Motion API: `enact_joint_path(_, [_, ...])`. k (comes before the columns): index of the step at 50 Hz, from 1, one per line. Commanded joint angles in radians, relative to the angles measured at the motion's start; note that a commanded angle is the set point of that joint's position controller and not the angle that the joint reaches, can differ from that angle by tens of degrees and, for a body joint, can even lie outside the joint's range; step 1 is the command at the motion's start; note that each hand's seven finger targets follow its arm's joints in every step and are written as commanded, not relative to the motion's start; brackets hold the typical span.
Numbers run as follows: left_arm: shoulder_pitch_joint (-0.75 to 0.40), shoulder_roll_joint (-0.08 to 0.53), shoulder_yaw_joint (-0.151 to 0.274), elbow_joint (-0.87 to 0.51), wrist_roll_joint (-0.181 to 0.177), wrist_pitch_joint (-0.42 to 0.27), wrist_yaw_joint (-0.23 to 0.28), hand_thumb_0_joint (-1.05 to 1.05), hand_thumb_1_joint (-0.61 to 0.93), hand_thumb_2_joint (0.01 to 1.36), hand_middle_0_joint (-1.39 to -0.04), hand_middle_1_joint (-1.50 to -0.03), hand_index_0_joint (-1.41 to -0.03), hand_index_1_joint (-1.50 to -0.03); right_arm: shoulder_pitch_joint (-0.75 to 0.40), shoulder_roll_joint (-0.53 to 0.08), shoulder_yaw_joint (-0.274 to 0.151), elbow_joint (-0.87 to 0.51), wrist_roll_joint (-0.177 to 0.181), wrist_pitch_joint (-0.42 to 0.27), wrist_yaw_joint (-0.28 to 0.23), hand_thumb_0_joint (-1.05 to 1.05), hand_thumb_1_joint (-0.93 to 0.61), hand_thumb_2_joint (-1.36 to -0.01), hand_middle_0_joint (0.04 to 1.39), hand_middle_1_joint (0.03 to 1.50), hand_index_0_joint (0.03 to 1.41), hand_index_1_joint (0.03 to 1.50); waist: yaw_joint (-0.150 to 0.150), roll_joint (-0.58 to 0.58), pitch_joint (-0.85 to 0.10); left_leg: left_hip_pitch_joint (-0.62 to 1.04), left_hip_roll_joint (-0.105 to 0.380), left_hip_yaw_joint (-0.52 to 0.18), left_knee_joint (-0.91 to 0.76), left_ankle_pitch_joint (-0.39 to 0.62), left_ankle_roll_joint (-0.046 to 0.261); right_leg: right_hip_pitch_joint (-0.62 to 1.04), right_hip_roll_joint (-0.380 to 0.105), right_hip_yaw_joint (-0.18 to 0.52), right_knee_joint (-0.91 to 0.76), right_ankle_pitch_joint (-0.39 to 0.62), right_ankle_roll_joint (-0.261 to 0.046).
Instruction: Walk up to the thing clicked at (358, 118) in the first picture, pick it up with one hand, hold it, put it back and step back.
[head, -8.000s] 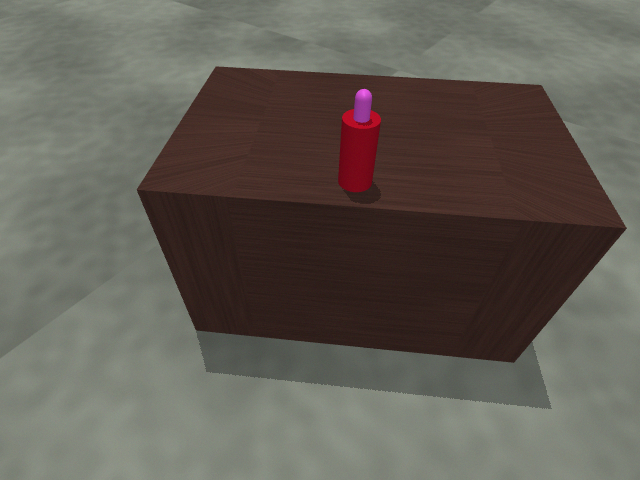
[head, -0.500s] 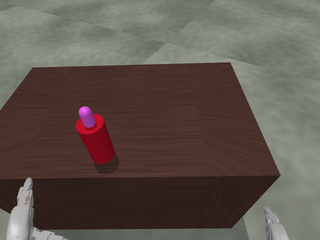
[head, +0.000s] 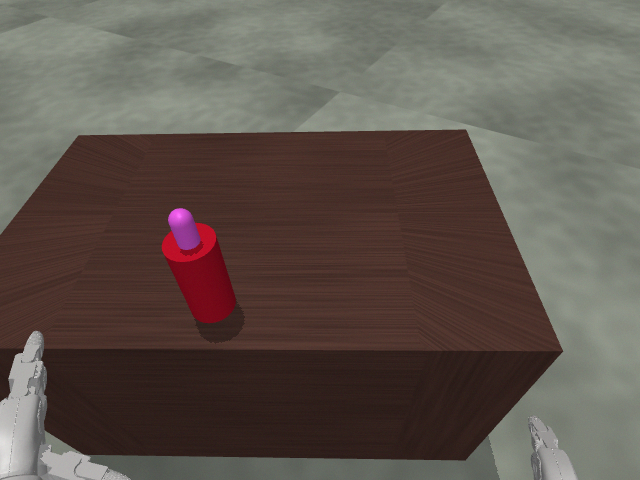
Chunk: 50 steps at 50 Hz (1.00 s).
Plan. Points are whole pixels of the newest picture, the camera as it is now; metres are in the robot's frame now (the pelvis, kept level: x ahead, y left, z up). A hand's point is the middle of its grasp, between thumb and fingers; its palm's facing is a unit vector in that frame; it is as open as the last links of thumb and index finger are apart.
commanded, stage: rise first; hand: left
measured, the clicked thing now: (197, 263) +0.45 +0.23 -0.01
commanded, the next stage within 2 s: go down in 0.02 s
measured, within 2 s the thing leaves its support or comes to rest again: neither
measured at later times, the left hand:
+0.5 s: hand (65, 382) +0.23 +0.31 +0.04, palm faces +0.38 -0.89 -0.27, open 17.6 cm
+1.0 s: hand (62, 331) +0.29 +0.35 +0.04, palm faces +0.24 -0.97 -0.07, open 17.5 cm
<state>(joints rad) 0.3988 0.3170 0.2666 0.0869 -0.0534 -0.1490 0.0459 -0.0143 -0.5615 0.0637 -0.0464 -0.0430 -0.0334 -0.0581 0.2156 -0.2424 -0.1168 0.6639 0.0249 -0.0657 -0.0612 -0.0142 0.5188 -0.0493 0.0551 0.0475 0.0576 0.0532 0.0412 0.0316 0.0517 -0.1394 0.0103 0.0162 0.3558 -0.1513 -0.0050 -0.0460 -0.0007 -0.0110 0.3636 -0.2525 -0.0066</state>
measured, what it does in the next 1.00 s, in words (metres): stands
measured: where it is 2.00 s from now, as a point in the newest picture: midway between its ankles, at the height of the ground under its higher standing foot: outside the picture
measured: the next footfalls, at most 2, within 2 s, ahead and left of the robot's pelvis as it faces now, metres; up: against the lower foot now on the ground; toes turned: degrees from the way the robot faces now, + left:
none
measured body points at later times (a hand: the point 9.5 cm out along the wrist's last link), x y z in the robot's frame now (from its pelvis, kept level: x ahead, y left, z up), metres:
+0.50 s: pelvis +0.00 +0.01 -0.01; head +0.00 +0.01 +0.44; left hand +0.20 +0.36 +0.06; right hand +0.16 -0.26 -0.09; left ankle +0.03 +0.12 -0.75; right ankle -0.03 -0.11 -0.75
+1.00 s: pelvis +0.01 +0.02 -0.02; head +0.04 +0.04 +0.43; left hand +0.27 +0.40 +0.05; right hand +0.16 -0.25 -0.10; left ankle +0.03 +0.12 -0.75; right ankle -0.03 -0.11 -0.75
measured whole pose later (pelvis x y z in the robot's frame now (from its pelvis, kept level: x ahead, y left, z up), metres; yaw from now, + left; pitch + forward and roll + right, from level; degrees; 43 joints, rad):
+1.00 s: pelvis +0.01 +0.02 -0.02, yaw -1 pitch +5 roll -1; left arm -0.10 0.48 0.53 0.67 -0.27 -0.31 -0.43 -0.02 -0.55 0.05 -0.05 -0.03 -0.05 -0.04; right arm 0.19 -0.24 -0.06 0.72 0.03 -0.11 -0.07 -0.01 0.49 -0.06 0.05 0.05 0.06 0.05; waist 0.01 -0.01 -0.06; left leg -0.42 0.01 0.03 0.60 -0.27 0.02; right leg -0.29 0.00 0.00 0.54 -0.34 0.02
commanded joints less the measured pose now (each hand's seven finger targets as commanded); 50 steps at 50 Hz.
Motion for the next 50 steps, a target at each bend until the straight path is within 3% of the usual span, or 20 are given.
enact_joint_path(1, [-0.060,0.193,0.093,-0.191,-0.001,-0.076,0.016,0.000,-0.583,0.079,-0.040,-0.052,-0.028,-0.066,-0.075,-0.102,-0.013,-0.100,-0.002,-0.057,-0.006,0.000,0.534,-0.050,0.053,0.051,0.051,0.051,0.008,-0.001,-0.043,0.071,-0.010,0.028,-0.041,0.059,0.030,-0.114,-0.008,-0.017,-0.083,0.107,-0.002])
enact_joint_path(3, [-0.042,0.197,0.097,-0.169,0.002,-0.079,0.017,0.000,-0.586,0.087,-0.038,-0.049,-0.022,-0.066,-0.110,-0.169,-0.062,-0.149,-0.004,-0.067,-0.013,0.000,0.537,-0.050,0.053,0.051,0.051,0.051,0.003,-0.024,-0.084,0.092,-0.007,0.025,-0.039,0.078,0.029,-0.099,-0.005,-0.018,-0.079,0.122,-0.001])
enact_joint_path(5, [-0.068,0.211,0.109,-0.199,0.003,-0.086,0.018,0.000,-0.587,0.086,-0.040,-0.050,-0.025,-0.066,-0.094,-0.138,-0.036,-0.145,-0.004,-0.065,-0.011,0.000,0.535,-0.052,0.053,0.051,0.051,0.051,0.002,-0.020,-0.096,0.095,-0.007,0.023,-0.035,0.104,0.029,-0.095,-0.004,-0.020,-0.072,0.151,0.001])
enact_joint_path(6, [-0.048,0.190,0.093,-0.181,0.003,-0.087,0.016,0.000,-0.611,0.006,-0.065,-0.053,-0.079,-0.043,-0.098,-0.118,-0.020,-0.116,-0.002,-0.065,-0.007,0.000,0.508,-0.047,0.052,0.050,0.051,0.050,0.013,-0.007,-0.067,0.082,-0.006,0.023,-0.042,0.086,0.026,-0.104,-0.002,-0.022,-0.071,0.127,-0.004])
enact_joint_path(7, [-0.100,0.072,0.033,-0.238,-0.013,-0.107,-0.009,0.000,-0.575,0.086,-0.023,-0.028,-0.001,-0.051,-0.153,-0.106,-0.009,-0.130,-0.016,-0.071,0.005,0.000,0.560,-0.045,0.053,0.051,0.052,0.051,-0.001,-0.020,-0.117,0.041,-0.014,0.019,0.010,0.078,0.024,-0.119,0.000,-0.014,-0.043,0.115,0.001])
enact_joint_path(8, [-0.061,0.278,0.175,-0.174,0.006,-0.097,0.023,0.000,-0.611,0.006,-0.072,-0.051,-0.081,-0.042,-0.106,-0.191,-0.084,-0.106,-0.007,-0.071,-0.014,0.000,0.501,-0.051,0.052,0.051,0.051,0.051,0.015,0.003,-0.087,0.091,-0.005,0.021,-0.040,0.071,0.024,-0.106,-0.001,-0.022,-0.068,0.108,-0.003])
enact_joint_path(9, [-0.091,0.135,0.094,-0.206,-0.008,-0.107,-0.002,0.000,-0.611,0.017,-0.074,-0.072,-0.078,-0.073,-0.141,-0.145,-0.034,-0.105,-0.020,-0.072,0.001,0.000,0.500,-0.052,0.051,0.050,0.050,0.050,0.006,0.004,-0.109,0.033,-0.010,0.014,0.000,0.046,0.020,-0.126,0.003,-0.015,-0.041,0.078,-0.005])
enact_joint_path(10, [-0.112,0.149,0.095,-0.231,-0.004,-0.116,-0.012,0.000,-0.611,0.024,-0.072,-0.084,-0.078,-0.082,-0.136,-0.135,-0.035,-0.114,-0.020,-0.076,0.006,0.000,0.503,-0.051,0.051,0.050,0.050,0.050,0.000,0.002,-0.138,0.049,-0.010,0.015,0.015,0.068,0.021,-0.122,0.001,-0.012,-0.033,0.101,-0.002])
enact_joint_path(11, [-0.136,0.198,0.145,-0.215,-0.003,-0.116,-0.005,0.000,-0.611,0.015,-0.077,-0.083,-0.082,-0.083,-0.162,-0.173,-0.056,-0.139,-0.021,-0.072,0.001,0.000,0.497,-0.053,0.051,0.050,0.050,0.050,0.002,-0.018,-0.141,0.039,-0.010,0.013,0.016,0.056,0.021,-0.130,0.001,-0.011,-0.037,0.085,-0.001])
enact_joint_path(13, [-0.164,0.218,0.153,-0.206,0.004,-0.122,-0.011,0.000,-0.611,0.024,-0.073,-0.084,-0.079,-0.082,-0.112,-0.138,-0.037,-0.112,-0.019,-0.069,0.003,0.000,0.505,-0.051,0.051,0.050,0.050,0.050,-0.004,-0.003,-0.116,0.020,-0.011,0.011,0.021,0.031,0.022,-0.138,0.002,-0.010,-0.034,0.067,-0.001])
enact_joint_path(15, [-0.201,0.241,0.175,-0.151,0.001,-0.126,-0.019,0.000,-0.611,0.044,-0.062,-0.084,-0.066,-0.083,-0.124,-0.167,-0.066,-0.100,-0.019,-0.064,0.000,0.000,0.513,-0.050,0.051,0.050,0.050,0.050,-0.015,0.004,-0.087,0.007,-0.012,0.012,0.018,-0.011,0.019,-0.174,-0.001,-0.005,-0.037,0.027,-0.003])
enact_joint_path(20, [-0.331,0.267,0.215,-0.081,-0.058,-0.152,-0.076,0.000,-0.611,0.059,-0.056,-0.088,-0.063,-0.087,-0.105,-0.128,-0.037,-0.084,-0.010,-0.074,0.003,0.000,0.515,-0.050,0.051,0.049,0.050,0.049,-0.028,-0.004,-0.118,-0.015,-0.010,0.004,0.047,-0.003,0.024,-0.177,-0.004,-0.008,-0.009,0.054,0.000])
enact_joint_path(28, [-0.572,0.400,0.280,0.181,-0.164,-0.190,-0.282,0.000,-0.569,0.074,-0.039,-0.064,-0.044,-0.063,-0.137,-0.109,0.016,-0.041,0.012,-0.080,-0.018,0.000,0.512,-0.054,0.051,0.050,0.050,0.050,-0.041,0.061,-0.212,-0.035,-0.011,-0.011,0.111,0.048,0.026,-0.220,-0.009,0.000,0.057,0.116,-0.005])
enact_joint_path(31, [-0.618,0.456,0.319,0.267,-0.195,-0.203,-0.348,0.000,-0.542,0.074,-0.035,-0.058,-0.040,-0.058,-0.155,-0.193,-0.039,-0.088,0.010,-0.089,-0.028,0.000,0.506,-0.057,0.051,0.050,0.050,0.050,-0.046,0.041,-0.270,-0.027,-0.005,-0.021,0.132,0.091,0.025,-0.222,-0.002,-0.001,0.079,0.150,-0.008])
enact_joint_path(35, [-0.644,0.465,0.329,0.364,-0.228,-0.213,-0.423,0.000,-0.513,0.069,-0.034,-0.042,-0.036,-0.043,-0.118,-0.141,0.009,-0.075,0.016,-0.088,-0.024,0.000,0.496,-0.061,0.050,0.050,0.050,0.050,-0.030,0.071,-0.274,-0.047,0.002,-0.027,0.142,0.116,0.018,-0.249,0.005,-0.006,0.099,0.149,-0.015])
enact_joint_path(41, [-0.632,0.465,0.332,0.398,-0.247,-0.206,-0.469,0.000,-0.572,0.042,-0.051,-0.026,-0.049,-0.031,-0.113,-0.140,0.028,-0.081,0.011,-0.088,-0.019,0.000,0.512,-0.055,0.050,0.050,0.050,0.050,-0.003,0.079,-0.316,-0.043,0.015,-0.034,0.173,0.247,0.016,-0.261,0.012,-0.010,0.121,0.198,-0.017])
enact_joint_path(42, [-0.661,0.485,0.346,0.395,-0.249,-0.209,-0.468,0.000,-0.592,0.043,-0.054,-0.032,-0.053,-0.038,-0.137,-0.181,-0.007,-0.094,0.007,-0.092,-0.023,0.000,0.512,-0.055,0.050,0.050,0.050,0.050,-0.007,0.061,-0.323,-0.043,0.020,-0.039,0.177,0.248,0.015,-0.272,0.016,-0.010,0.128,0.195,-0.018])
enact_joint_path(44, [-0.695,0.488,0.349,0.370,-0.248,-0.219,-0.467,0.000,-0.560,0.048,-0.054,-0.020,-0.048,-0.029,-0.120,-0.161,0.013,-0.108,0.006,-0.097,-0.023,0.000,0.513,-0.056,0.050,0.050,0.050,0.050,-0.011,0.060,-0.354,-0.034,0.018,-0.036,0.185,0.252,0.017,-0.261,0.013,-0.007,0.127,0.209,-0.014])
enact_joint_path(46, [-0.709,0.490,0.345,0.364,-0.240,-0.227,-0.466,0.000,-0.566,0.050,-0.056,-0.025,-0.050,-0.034,-0.106,-0.199,-0.030,-0.087,0.003,-0.095,-0.031,0.000,0.508,-0.057,0.050,0.050,0.050,0.050,-0.026,0.082,-0.351,-0.015,0.024,-0.042,0.179,0.230,0.011,-0.294,0.018,-0.008,0.133,0.179,-0.018])
enact_joint_path(50, [-0.742,0.521,0.364,0.392,-0.238,-0.241,-0.480,0.000,-0.563,0.044,-0.060,-0.024,-0.056,-0.031,-0.087,-0.187,-0.022,-0.052,-0.001,-0.101,-0.035,0.000,0.509,-0.057,0.050,0.050,0.050,0.050,-0.029,0.086,-0.357,-0.009,0.030,-0.050,0.196,0.248,0.010,-0.312,0.020,-0.009,0.141,0.173,-0.017])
